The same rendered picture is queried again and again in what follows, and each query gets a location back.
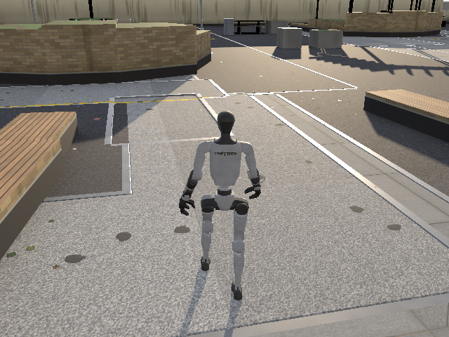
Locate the robot right upper arm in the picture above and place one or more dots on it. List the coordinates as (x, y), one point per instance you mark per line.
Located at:
(250, 159)

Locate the robot left forearm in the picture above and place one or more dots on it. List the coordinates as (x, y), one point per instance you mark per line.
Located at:
(191, 184)

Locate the robot foot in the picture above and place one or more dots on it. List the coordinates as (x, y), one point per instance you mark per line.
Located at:
(237, 293)
(205, 265)

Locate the robot right forearm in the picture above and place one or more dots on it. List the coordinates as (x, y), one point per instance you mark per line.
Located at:
(256, 182)

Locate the left robot foot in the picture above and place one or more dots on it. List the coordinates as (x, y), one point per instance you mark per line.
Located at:
(205, 265)

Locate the robot left hand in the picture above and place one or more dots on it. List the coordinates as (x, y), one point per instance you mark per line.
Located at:
(183, 205)

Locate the robot left upper arm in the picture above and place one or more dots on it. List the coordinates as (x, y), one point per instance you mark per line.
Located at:
(203, 148)

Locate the right robot foot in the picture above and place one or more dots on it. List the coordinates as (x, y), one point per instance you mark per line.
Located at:
(237, 293)

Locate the robot right hand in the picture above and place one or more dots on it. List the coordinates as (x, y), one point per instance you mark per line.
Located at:
(250, 189)

